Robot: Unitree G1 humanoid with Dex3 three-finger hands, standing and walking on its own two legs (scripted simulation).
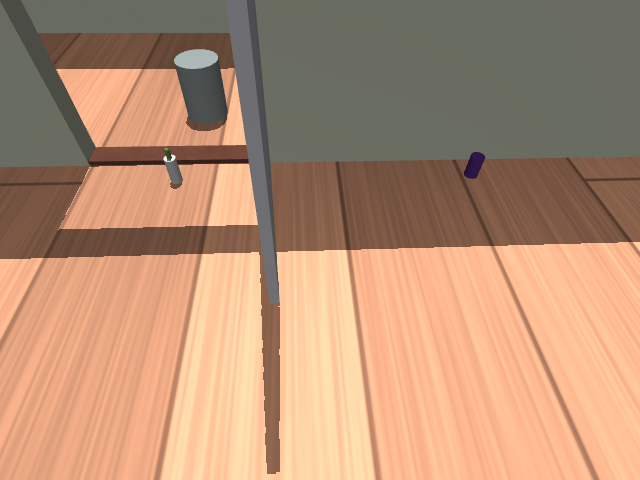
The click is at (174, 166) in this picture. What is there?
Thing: necked bottle
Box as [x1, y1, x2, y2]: [163, 148, 182, 183]
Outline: 165,148 164,150 166,155 163,159 171,181 173,183 178,183 182,180 175,157 170,154 167,148
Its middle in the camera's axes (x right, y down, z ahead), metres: -0.68 -0.33 +1.79
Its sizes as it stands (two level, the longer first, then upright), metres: 0.054 0.054 0.190
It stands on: the floor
